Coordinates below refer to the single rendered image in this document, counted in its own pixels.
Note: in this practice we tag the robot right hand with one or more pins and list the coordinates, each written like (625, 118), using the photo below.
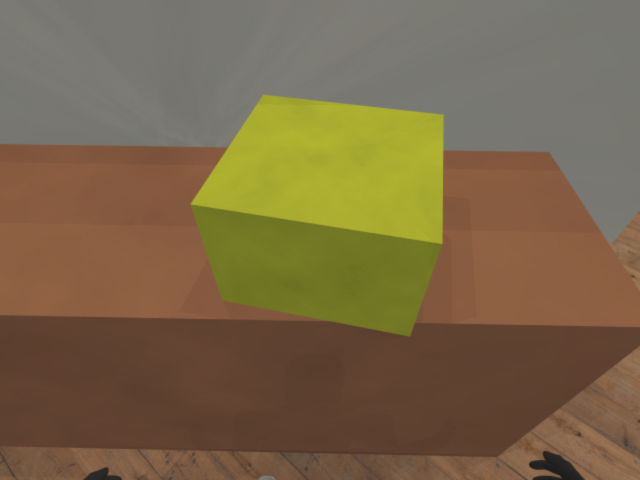
(555, 464)

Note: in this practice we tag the carton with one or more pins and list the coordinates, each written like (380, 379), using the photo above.
(327, 210)

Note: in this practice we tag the pedestal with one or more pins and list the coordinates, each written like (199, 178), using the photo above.
(113, 333)

